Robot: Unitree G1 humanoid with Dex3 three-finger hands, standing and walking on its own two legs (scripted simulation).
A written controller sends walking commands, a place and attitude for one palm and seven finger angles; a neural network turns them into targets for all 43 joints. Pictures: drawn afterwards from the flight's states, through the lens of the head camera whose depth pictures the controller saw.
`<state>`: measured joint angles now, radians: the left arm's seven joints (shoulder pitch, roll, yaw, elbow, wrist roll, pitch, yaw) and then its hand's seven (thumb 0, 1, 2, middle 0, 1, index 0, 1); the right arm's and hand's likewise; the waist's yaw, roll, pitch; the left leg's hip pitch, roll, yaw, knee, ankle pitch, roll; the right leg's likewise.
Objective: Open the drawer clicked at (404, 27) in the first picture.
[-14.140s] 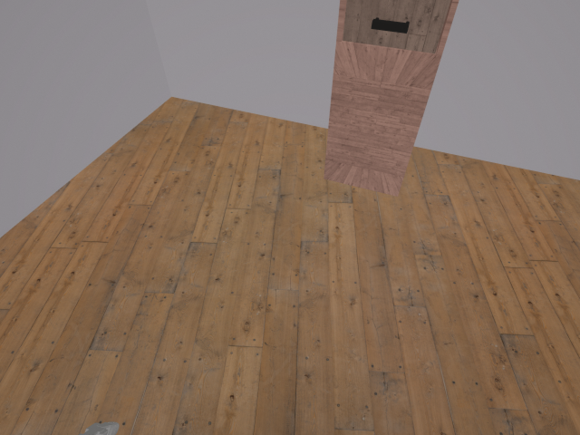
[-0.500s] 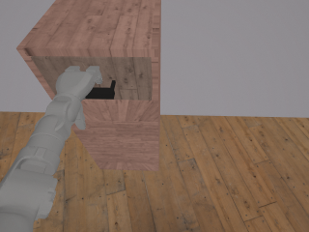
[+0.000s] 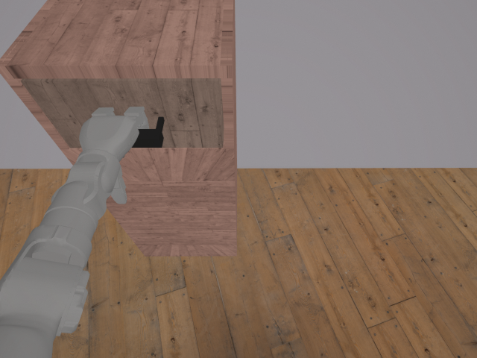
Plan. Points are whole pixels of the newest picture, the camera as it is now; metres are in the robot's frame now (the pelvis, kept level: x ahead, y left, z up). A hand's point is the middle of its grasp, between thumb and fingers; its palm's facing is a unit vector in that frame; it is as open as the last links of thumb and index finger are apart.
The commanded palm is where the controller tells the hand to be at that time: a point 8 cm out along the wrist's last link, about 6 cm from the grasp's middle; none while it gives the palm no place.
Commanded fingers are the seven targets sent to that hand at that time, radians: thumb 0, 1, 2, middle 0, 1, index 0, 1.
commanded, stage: lower the fingers behind the handle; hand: left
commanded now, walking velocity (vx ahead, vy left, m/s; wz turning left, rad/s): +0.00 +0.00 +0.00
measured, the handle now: (131, 130) +0.52 +0.20 +0.06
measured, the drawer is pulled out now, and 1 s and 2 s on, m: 0.00 0.00 0.03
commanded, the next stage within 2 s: close the thumb around the handle in 0.70 s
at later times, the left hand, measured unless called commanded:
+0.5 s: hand (127, 158) +0.47 +0.21 +0.03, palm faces -0.04 -0.02 -1.00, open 13.9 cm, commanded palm +0.45 +0.21 +0.09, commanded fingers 0.00 -0.50 0.30 -0.30 -1.20 -0.30 -1.20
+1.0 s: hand (125, 158) +0.47 +0.21 +0.04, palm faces -0.04 -0.02 -1.00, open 12.8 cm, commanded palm +0.45 +0.21 +0.09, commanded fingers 0.00 0.12 0.56 -0.34 -1.27 -0.34 -1.27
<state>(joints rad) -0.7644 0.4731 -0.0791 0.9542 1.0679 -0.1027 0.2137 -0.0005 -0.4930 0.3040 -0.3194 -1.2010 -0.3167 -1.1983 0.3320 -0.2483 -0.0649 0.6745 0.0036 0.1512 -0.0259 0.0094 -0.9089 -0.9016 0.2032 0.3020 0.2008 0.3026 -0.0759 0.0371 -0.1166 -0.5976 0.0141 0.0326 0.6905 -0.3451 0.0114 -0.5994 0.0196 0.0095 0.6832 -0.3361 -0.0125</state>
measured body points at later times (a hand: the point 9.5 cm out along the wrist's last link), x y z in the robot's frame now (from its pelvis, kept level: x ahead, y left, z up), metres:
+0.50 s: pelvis +0.01 +0.00 -0.01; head +0.08 -0.01 +0.44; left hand +0.47 +0.21 +0.09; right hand +0.04 -0.26 -0.14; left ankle -0.01 +0.11 -0.72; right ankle -0.01 -0.11 -0.72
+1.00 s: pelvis +0.00 +0.00 -0.01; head +0.08 +0.00 +0.44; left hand +0.46 +0.21 +0.09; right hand +0.04 -0.27 -0.14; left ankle -0.01 +0.11 -0.72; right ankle -0.01 -0.11 -0.72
